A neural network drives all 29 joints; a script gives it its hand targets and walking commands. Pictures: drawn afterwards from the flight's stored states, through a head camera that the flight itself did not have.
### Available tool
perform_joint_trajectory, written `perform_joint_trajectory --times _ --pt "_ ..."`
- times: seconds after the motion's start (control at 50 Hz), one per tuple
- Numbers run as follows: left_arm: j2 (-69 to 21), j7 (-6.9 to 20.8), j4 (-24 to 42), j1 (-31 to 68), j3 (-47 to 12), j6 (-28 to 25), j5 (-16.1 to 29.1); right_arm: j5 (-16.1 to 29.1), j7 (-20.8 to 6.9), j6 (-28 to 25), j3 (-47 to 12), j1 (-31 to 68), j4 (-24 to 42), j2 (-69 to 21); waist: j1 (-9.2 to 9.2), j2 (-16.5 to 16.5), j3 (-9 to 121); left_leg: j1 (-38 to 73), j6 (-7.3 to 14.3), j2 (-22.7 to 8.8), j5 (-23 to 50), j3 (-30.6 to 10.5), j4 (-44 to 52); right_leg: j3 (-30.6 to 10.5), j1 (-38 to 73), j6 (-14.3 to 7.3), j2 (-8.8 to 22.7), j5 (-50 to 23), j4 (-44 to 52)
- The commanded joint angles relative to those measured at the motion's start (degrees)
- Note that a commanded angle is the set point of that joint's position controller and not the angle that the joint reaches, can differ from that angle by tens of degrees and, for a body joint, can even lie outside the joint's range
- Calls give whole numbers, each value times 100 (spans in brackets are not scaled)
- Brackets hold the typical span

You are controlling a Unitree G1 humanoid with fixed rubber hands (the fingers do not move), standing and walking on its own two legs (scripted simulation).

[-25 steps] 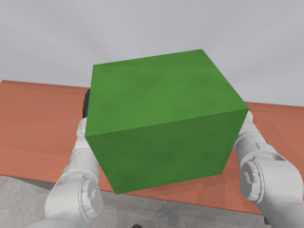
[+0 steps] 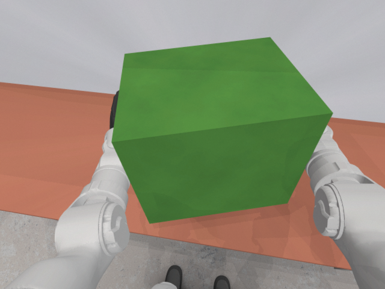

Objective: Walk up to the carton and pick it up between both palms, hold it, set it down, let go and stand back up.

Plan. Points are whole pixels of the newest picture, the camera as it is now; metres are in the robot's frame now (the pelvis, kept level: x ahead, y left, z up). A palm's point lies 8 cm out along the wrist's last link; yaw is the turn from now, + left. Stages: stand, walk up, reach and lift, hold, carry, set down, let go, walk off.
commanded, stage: set down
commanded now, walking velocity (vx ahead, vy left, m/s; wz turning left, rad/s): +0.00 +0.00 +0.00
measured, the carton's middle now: (209, 131) +0.40 +0.03 +0.06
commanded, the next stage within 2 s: none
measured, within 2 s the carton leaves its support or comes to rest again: rests again in 0.34 s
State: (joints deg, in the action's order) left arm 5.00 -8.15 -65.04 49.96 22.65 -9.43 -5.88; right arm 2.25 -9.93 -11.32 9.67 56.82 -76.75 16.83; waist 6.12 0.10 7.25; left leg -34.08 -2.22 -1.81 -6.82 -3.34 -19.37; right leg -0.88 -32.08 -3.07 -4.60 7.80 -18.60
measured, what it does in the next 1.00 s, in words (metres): stands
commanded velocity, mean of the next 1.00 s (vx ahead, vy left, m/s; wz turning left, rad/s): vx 0.00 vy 0.00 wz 0.00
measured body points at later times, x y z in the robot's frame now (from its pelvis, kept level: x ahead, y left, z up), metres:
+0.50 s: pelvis +0.00 -0.02 -0.01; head +0.10 -0.05 +0.43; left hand +0.41 +0.21 +0.02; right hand +0.49 -0.19 +0.04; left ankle +0.03 +0.13 -0.74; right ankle -0.02 -0.08 -0.74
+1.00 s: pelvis -0.02 -0.01 -0.01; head +0.08 -0.02 +0.43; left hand +0.34 +0.25 +0.02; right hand +0.43 -0.21 +0.01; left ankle +0.03 +0.14 -0.74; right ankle -0.02 -0.08 -0.74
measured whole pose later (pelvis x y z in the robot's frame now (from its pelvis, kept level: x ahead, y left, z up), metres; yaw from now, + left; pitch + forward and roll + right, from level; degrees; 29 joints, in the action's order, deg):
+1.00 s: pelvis -0.02 -0.01 -0.01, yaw -1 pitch +21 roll -1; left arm 6.8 -6.9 -39.0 26.0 13.1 -9.3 4.8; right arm 24.4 -9.4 -17.9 -9.0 44.3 -71.4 25.8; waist 8.3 -0.6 10.9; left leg -40.3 -2.7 -2.1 -3.9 -3.1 -22.9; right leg -0.6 -36.4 -4.2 -6.0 8.8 -24.1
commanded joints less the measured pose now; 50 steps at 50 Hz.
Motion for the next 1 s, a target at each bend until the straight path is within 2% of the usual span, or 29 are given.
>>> perform_joint_trajectory --times 0.0,0.04,0.06,0.08,0.1,0.12,0.14,0.16,0.18,0.2,0.22,0.24,0.26,0.28,0.3,0.32,0.34,0.4,0.42,0.46,0.54,0.56,0.64,0.72,0.76,0.84,0.88,0.94,0.98 --pt "-430 -57 1821 1351 -639 -712 406 164 278 -876 -402 2417 1331 75 718 -110 5553 1742 -21 -95 3532 752 -813 160 1474 453 337 -3377 -816" --pt "-249 -402 3201 1097 -1132 -942 1309 206 390 -1225 -232 2272 1777 718 750 -759 6806 3392 -175 -396 5623 479 -1513 416 -1448 179 167 -2487 -596" --pt "-430 -509 3941 904 -1359 -923 1696 208 382 -1293 -167 2128 1984 753 734 -1151 7134 4564 -201 -575 6677 306 -1766 535 -3130 -91 74 -1564 -156" --pt "-361 -604 4487 683 -1667 -849 1961 280 383 -1315 -248 2023 1958 994 759 -1174 7309 4825 -252 -635 7325 439 -2030 444 -3679 -504 -25 -1066 477" --pt "-276 -660 4728 463 -1936 -816 2072 476 377 -1326 -432 1918 2169 1155 748 -1150 7641 4571 -363 -630 7709 570 -2193 322 -3293 -739 -126 -1439 699" --pt "-165 -687 4574 265 -1936 -808 1966 701 327 -1320 -656 1849 2181 1314 785 -1026 7655 4147 -392 -608 7660 588 -2218 241 -2815 -751 -186 -1953 576" --pt "-17 -610 4140 150 -1781 -743 1714 863 305 -1202 -903 1641 2000 1344 719 -711 7481 3711 -347 -486 7232 610 -2073 152 -1888 -593 -197 -2701 364" --pt "88 -472 3452 31 -1539 -619 1325 1064 337 -1061 -1234 1531 1860 1174 791 -290 7459 2988 -310 -270 6360 743 -1832 7 -214 -298 -71 -3665 132" --pt "445 -255 2496 -91 -1065 -519 971 1241 451 -971 -1646 1489 2122 882 875 538 6612 671 -114 133 4388 921 -1332 -260 2557 226 226 -5619 -704" --pt "804 1 1322 61 -688 -459 668 1112 626 -949 -1832 1482 2213 564 692 1582 5383 -2445 410 397 1609 894 -271 -602 5092 830 888 -7218 -1717" --pt "1018 189 917 92 -525 -449 387 1031 769 -1018 -1727 1675 2138 705 553 1847 4929 -3485 679 367 436 757 526 -697 6143 1140 1289 -7895 -1982" --pt "850 280 1048 154 -558 -461 286 977 790 -1058 -1592 2125 1902 999 385 1524 4484 -2880 683 238 550 676 732 -482 5646 1304 1194 -7424 -1941" --pt "978 332 1067 176 -340 -462 305 1129 770 -1076 -1777 2524 1857 1232 549 1328 4216 -1965 561 184 1015 659 522 -387 5067 1339 1008 -6803 -1772" --pt "1032 362 789 430 -355 -536 439 1249 728 -1045 -1912 2657 1416 1338 537 1235 3904 -1276 453 133 1280 636 306 -277 4505 1250 807 -6009 -1625" --pt "1236 310 722 835 -305 -602 519 1530 690 -981 -1993 2794 1128 1610 701 938 3911 -590 269 88 1538 655 80 -231 3937 1150 628 -5067 -1463" --pt "1231 371 143 526 -279 -681 516 1623 666 -871 -2181 2299 578 1476 698 972 3345 -131 187 76 1741 700 -202 -191 3384 981 454 -4110 -1248" --pt "1255 344 324 820 -419 -753 690 1809 592 -857 -2141 2415 706 1585 741 830 3655 79 118 35 1670 734 -407 -170 2862 825 378 -3269 -1142" --pt "1283 154 154 1400 -799 -782 1158 1983 451 -503 -2084 2291 411 1514 764 709 3013 123 174 48 154 897 -440 -160 1642 579 389 -150 -583" --pt "1270 124 207 1298 -857 -835 1266 2039 401 -456 -2187 2249 539 1505 831 700 3084 95 176 36 207 934 -531 -224 1649 530 441 32 -587" --pt "1433 181 200 998 -792 -830 1330 2132 375 -348 -2308 1993 353 1625 749 842 2934 -122 227 81 215 981 -584 -384 1930 553 518 -424 -701" --pt "1592 226 651 879 -741 -978 1317 2327 383 -549 -2540 1847 762 1735 835 933 4152 -416 202 177 1204 990 -674 -511 3101 790 556 -2946 -1189" --pt "1659 222 658 918 -567 -1012 1210 2271 390 -600 -2486 1836 735 1776 849 919 4207 -512 204 199 1193 1010 -679 -520 3193 824 553 -3122 -1227" --pt "1521 76 1993 320 -729 -1188 1309 2384 343 -1034 -2392 1341 1478 1894 750 702 5221 -26 118 146 2081 864 -923 -299 3208 836 349 -4263 -1563" --pt "1181 47 3051 -425 -1037 -924 1353 2471 239 -1135 -2226 580 1611 2184 386 334 5085 1172 -6 47 3002 624 -1110 -18 2473 635 111 -4051 -1314" --pt "905 50 3139 -446 -1295 -661 1324 2375 128 -1003 -1949 434 1104 2385 193 10 4470 1929 -109 -46 3074 488 -1122 173 1482 432 -20 -2692 -914" --pt "810 144 3047 -1039 -1318 -157 1162 2380 -11 -734 -1829 -139 851 2599 60 43 3271 2103 -62 -18 2099 444 -817 205 1371 238 -46 -1350 -439" --pt "541 175 3524 -1591 -1580 10 1229 2367 -60 -749 -1758 -525 1092 2600 -93 92 3349 2288 -76 -31 2202 338 -777 249 1662 195 -69 -1610 -420" --pt "616 182 4011 -1870 -1535 63 1219 2393 -86 -901 -1725 -784 1786 2493 -62 202 3526 2293 -47 44 2326 335 -832 156 1898 257 -24 -1932 -446" --pt "887 136 4034 -1449 -1483 8 1339 2420 -102 -965 -1653 -329 2290 2458 -10 399 3440 1729 25 109 1671 372 -788 56 2055 345 77 -1537 -523"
